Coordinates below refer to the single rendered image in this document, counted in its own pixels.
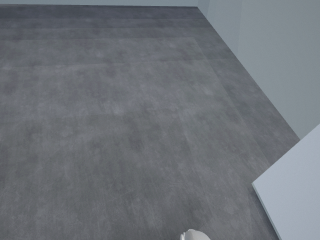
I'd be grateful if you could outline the robot right thigh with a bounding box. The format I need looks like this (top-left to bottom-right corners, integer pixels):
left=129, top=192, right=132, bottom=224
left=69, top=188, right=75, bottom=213
left=180, top=230, right=210, bottom=240

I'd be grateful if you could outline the fridge door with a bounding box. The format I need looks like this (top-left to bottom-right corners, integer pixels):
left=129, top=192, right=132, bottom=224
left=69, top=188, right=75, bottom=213
left=253, top=124, right=320, bottom=240

